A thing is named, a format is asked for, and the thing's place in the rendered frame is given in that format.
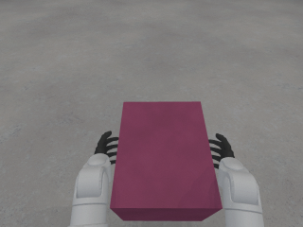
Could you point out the robot right hand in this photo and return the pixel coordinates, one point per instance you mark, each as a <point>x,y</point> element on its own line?
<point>225,149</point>

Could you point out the left robot forearm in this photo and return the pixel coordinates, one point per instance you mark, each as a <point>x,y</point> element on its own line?
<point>91,193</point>

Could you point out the carton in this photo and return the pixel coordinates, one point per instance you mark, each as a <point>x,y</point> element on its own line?
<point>164,168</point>

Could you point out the right robot forearm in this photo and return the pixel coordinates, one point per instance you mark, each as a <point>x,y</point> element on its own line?
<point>241,197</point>

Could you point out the robot left hand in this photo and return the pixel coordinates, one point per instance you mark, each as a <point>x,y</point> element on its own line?
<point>103,148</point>

